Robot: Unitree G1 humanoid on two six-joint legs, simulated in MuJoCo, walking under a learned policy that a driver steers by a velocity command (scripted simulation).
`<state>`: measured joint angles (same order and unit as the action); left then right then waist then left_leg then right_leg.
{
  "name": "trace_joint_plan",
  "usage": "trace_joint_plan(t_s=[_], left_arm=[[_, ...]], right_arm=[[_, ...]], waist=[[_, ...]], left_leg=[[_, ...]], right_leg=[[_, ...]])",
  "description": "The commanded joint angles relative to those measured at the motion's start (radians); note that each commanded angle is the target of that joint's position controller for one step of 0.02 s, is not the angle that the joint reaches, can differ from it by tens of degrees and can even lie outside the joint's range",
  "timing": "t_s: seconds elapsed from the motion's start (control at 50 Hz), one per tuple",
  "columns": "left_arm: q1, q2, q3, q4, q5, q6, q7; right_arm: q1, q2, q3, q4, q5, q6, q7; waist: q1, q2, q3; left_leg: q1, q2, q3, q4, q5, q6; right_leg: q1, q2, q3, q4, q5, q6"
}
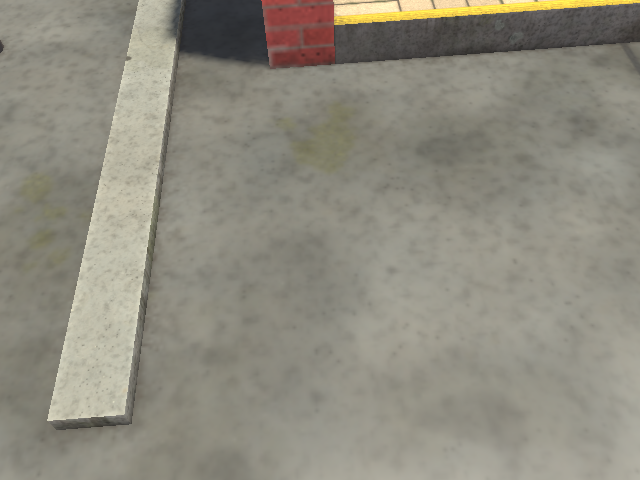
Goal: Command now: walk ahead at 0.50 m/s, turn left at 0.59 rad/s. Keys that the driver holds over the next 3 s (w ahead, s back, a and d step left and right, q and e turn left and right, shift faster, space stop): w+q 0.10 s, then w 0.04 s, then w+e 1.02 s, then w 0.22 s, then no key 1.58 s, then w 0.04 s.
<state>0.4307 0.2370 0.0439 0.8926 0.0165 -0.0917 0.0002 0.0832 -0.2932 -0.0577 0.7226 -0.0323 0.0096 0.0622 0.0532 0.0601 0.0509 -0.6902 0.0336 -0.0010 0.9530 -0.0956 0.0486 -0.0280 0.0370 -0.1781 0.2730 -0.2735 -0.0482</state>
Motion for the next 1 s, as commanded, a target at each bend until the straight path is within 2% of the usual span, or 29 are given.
trace_joint_plan(t_s=[0.02, 0.06, 0.1, 0.14, 0.16, 0.18, 0.2, 0.22, 0.24, 0.26, 0.28, 0.3, 0.34, 0.4, 0.52, 0.62, 0.68, 0.7, 0.72, 0.74, 0.76, 0.78, 0.8, 0.82, 0.84, 0.86, 0.9, 0.94, 1.0], left_arm=[[-0.006, 0.109, 0.013, -0.054, 0.000, -0.010, 0.007], [0.025, 0.129, 0.015, -0.038, 0.005, -0.002, 0.016], [0.035, 0.153, 0.017, -0.028, 0.009, 0.010, 0.026], [0.053, 0.183, 0.019, -0.013, 0.012, 0.026, 0.033], [0.064, 0.188, 0.017, -0.007, 0.011, 0.033, 0.031], [0.033, 0.182, 0.011, -0.020, 0.005, 0.034, 0.025], [0.066, 0.070, -0.015, -0.069, -0.008, 0.029, 0.008], [0.065, 0.120, 0.000, -0.094, -0.013, 0.035, 0.007], [-0.057, 0.158, 0.013, -0.111, -0.006, 0.036, 0.010], [-0.083, 0.125, 0.002, -0.118, -0.018, 0.028, 0.005], [-0.061, 0.110, 0.002, -0.096, -0.015, 0.032, 0.001], [-0.026, 0.100, 0.003, -0.075, 0.001, 0.049, -0.004], [0.018, 0.081, 0.005, -0.043, 0.015, 0.076, -0.023], [-0.070, 0.062, 0.012, -0.064, 0.008, 0.084, -0.036], [-0.269, 0.040, 0.003, -0.117, 0.008, 0.076, -0.045], [-0.404, 0.028, -0.013, -0.174, 0.018, 0.072, -0.060], [-0.332, 0.053, -0.004, -0.165, 0.021, 0.074, -0.054], [-0.256, 0.070, 0.006, -0.146, 0.022, 0.071, -0.050], [-0.145, 0.099, 0.021, -0.113, 0.025, 0.064, -0.044], [0.011, 0.153, 0.046, -0.070, 0.038, 0.057, -0.032], [0.034, 0.284, 0.084, -0.074, 0.039, 0.063, -0.014], [0.025, 0.287, 0.089, -0.082, -0.004, 0.073, -0.018], [-0.033, 0.255, 0.081, -0.076, -0.013, 0.076, -0.010], [-0.078, 0.195, 0.067, -0.076, -0.014, 0.076, -0.008], [-0.125, 0.157, 0.056, -0.080, -0.012, 0.071, -0.005], [-0.153, 0.134, 0.047, -0.083, -0.016, 0.064, -0.002], [-0.151, 0.143, 0.045, -0.085, -0.018, 0.042, -0.006], [-0.123, 0.174, 0.053, -0.080, -0.017, 0.032, -0.008], [-0.067, 0.179, 0.055, -0.073, -0.018, 0.034, -0.007]], right_arm=[[-0.111, 0.010, 0.025, -0.097, 0.000, -0.017, 0.019], [-0.160, 0.009, 0.032, -0.119, -0.004, -0.019, 0.022], [-0.148, -0.003, 0.031, -0.121, -0.007, -0.019, 0.015], [-0.062, -0.022, 0.023, -0.098, -0.016, -0.023, 0.002], [0.047, -0.040, 0.013, -0.062, -0.022, -0.033, -0.006], [0.215, -0.073, -0.005, -0.002, -0.035, -0.042, -0.023], [0.304, -0.166, -0.028, 0.018, -0.046, -0.044, -0.045], [0.337, -0.212, -0.039, 0.004, -0.009, -0.032, -0.056], [0.300, -0.172, -0.036, 0.018, 0.011, -0.029, -0.069], [0.235, -0.121, -0.021, 0.030, 0.015, -0.041, -0.071], [0.194, -0.075, -0.008, 0.041, 0.014, -0.054, -0.068], [0.166, -0.049, 0.001, 0.047, 0.016, -0.067, -0.067], [0.168, -0.026, 0.009, 0.063, 0.013, -0.092, -0.063], [0.213, -0.047, 0.001, 0.097, 0.016, -0.112, -0.061], [0.276, -0.042, 0.009, 0.136, 0.021, -0.116, -0.071], [0.371, -0.060, 0.012, 0.186, 0.013, -0.102, -0.090], [0.352, -0.103, 0.006, 0.193, 0.007, -0.089, -0.102], [0.339, -0.122, 0.001, 0.191, 0.004, -0.082, -0.104], [0.329, -0.135, -0.002, 0.185, 0.003, -0.075, -0.104], [0.294, -0.138, -0.003, 0.163, 0.010, -0.075, -0.100], [0.339, -0.020, 0.022, 0.097, 0.025, -0.088, -0.077], [0.245, -0.083, 0.008, 0.059, 0.017, -0.101, -0.070], [0.174, -0.077, 0.013, 0.032, 0.017, -0.115, -0.064], [0.177, -0.077, 0.015, 0.030, 0.022, -0.125, -0.063], [0.186, -0.075, 0.013, 0.038, 0.016, -0.118, -0.065], [0.205, -0.068, 0.015, 0.037, -0.002, -0.098, -0.064], [0.225, -0.046, 0.018, 0.033, -0.019, -0.061, -0.056], [0.182, -0.033, 0.021, 0.008, -0.018, -0.046, -0.052], [0.046, -0.030, 0.025, -0.043, -0.013, -0.044, -0.049]], waist=[[-0.012, -0.133, 0.017], [-0.003, -0.129, 0.027], [-0.021, -0.144, 0.002], [-0.063, -0.162, -0.058], [-0.104, -0.161, -0.118], [-0.189, -0.123, -0.193], [-0.172, 0.075, -0.324], [-0.176, 0.090, -0.410], [-0.180, -0.037, -0.270], [-0.138, -0.033, -0.135], [-0.083, -0.071, -0.065], [-0.043, -0.060, -0.036], [-0.021, -0.031, -0.031], [-0.027, -0.019, -0.005], [-0.073, -0.001, 0.035], [-0.114, -0.001, 0.056], [-0.061, 0.040, -0.007], [-0.024, 0.050, -0.053], [0.026, 0.045, -0.117], [0.112, -0.011, -0.193], [0.055, -0.254, -0.286], [0.080, -0.174, -0.342], [0.055, -0.108, -0.180], [0.011, -0.052, -0.090], [-0.036, -0.016, -0.029], [-0.070, -0.025, -0.017], [-0.092, -0.052, -0.040], [-0.088, -0.073, -0.038], [-0.041, -0.106, -0.015]], left_leg=[[0.014, 0.002, 0.062, -0.163, 0.076, 0.021], [0.034, -0.009, 0.098, -0.243, 0.037, 0.047], [0.116, -0.054, 0.138, -0.293, -0.047, 0.080], [0.261, -0.119, 0.153, -0.331, -0.148, 0.123], [0.420, -0.141, 0.123, -0.386, -0.160, 0.153], [0.681, -0.096, 0.042, -0.461, -0.110, 0.192], [1.015, 0.224, -0.345, -0.466, -0.083, 0.279], [1.084, 0.418, -0.723, -0.598, 0.013, 0.389], [0.977, 0.362, -0.535, -0.615, 0.078, 0.349], [0.804, 0.319, -0.395, -0.651, 0.139, 0.309], [0.671, 0.262, -0.289, -0.692, 0.178, 0.248], [0.575, 0.220, -0.212, -0.726, 0.193, 0.207], [0.509, 0.185, -0.124, -0.777, 0.219, 0.179], [0.538, 0.164, -0.030, -0.823, 0.230, 0.143], [0.628, 0.143, 0.099, -0.826, 0.304, 0.085], [0.791, 0.189, 0.157, -0.749, 0.512, 0.071], [0.842, 0.210, 0.200, -0.561, 0.936, 0.054], [0.836, 0.217, 0.210, -0.434, 1.002, 0.057], [0.786, 0.215, 0.214, -0.257, 0.934, 0.061], [0.608, 0.187, 0.228, 0.010, 0.685, 0.041], [0.162, 0.014, 0.221, 0.409, -0.174, -0.016], [-0.024, -0.084, -0.001, 0.566, -0.415, -0.022], [-0.099, -0.004, -0.061, 0.513, -0.307, -0.015], [-0.057, 0.029, -0.047, 0.417, -0.246, -0.017], [0.000, 0.055, -0.044, 0.334, -0.230, -0.028], [0.063, 0.067, -0.043, 0.282, -0.228, -0.047], [0.117, 0.067, -0.023, 0.212, -0.218, -0.074], [0.107, 0.066, -0.002, 0.127, -0.165, -0.095], [0.056, 0.062, 0.009, -0.042, -0.044, -0.111]], right_leg=[[0.018, -0.258, 0.073, -0.086, 0.575, -0.037], [0.071, -0.273, 0.044, -0.059, 0.656, -0.029], [0.113, -0.280, 0.000, 0.030, 0.892, -0.018], [0.128, -0.293, -0.017, 0.205, 1.124, -0.030], [0.077, -0.299, -0.015, 0.349, 1.088, -0.042], [-0.086, -0.277, -0.032, 0.559, 0.888, -0.034], [-0.428, -0.171, -0.043, 0.913, 0.107, -0.004], [-0.635, -0.024, 0.085, 1.167, -0.292, 0.014], [-0.715, -0.080, 0.187, 1.168, -0.175, 0.009], [-0.690, -0.103, 0.202, 1.087, -0.120, 0.004], [-0.615, -0.129, 0.212, 0.989, -0.094, 0.006], [-0.538, -0.138, 0.219, 0.928, -0.076, 0.014], [-0.474, -0.124, 0.215, 0.892, -0.031, 0.022], [-0.568, -0.128, 0.223, 0.824, 0.091, 0.026], [-0.645, -0.109, 0.173, 0.563, 0.302, 0.031], [-0.639, -0.071, 0.072, 0.389, 0.238, -0.020], [-0.492, 0.017, 0.011, 0.356, 0.072, -0.086], [-0.404, 0.047, 0.009, 0.340, 0.021, -0.114], [-0.262, 0.069, 0.032, 0.285, 0.006, -0.145], [-0.020, 0.008, 0.146, 0.197, 0.018, -0.198], [0.321, -0.312, 0.634, 0.191, 0.067, -0.352], [0.365, -0.386, 0.941, 0.052, 0.106, -0.428], [0.245, -0.361, 0.767, 0.023, 0.138, -0.387], [0.103, -0.325, 0.668, -0.004, 0.213, -0.337], [-0.010, -0.268, 0.580, -0.021, 0.308, -0.289], [-0.089, -0.220, 0.515, -0.037, 0.373, -0.267], [-0.146, -0.171, 0.451, -0.045, 0.467, -0.256], [-0.175, -0.140, 0.423, -0.056, 0.488, -0.247], [-0.155, -0.113, 0.428, -0.059, 0.449, -0.210]])
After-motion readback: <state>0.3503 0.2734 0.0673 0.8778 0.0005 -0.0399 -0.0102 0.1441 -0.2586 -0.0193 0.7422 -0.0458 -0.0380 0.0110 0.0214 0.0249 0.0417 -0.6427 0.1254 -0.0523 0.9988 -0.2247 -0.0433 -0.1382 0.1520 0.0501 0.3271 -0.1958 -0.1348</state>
